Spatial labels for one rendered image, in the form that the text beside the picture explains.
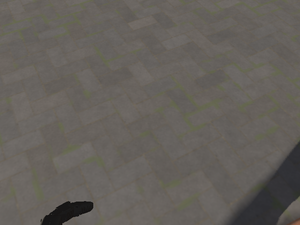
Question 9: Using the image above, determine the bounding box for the robot left hand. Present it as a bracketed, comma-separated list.
[40, 201, 94, 225]

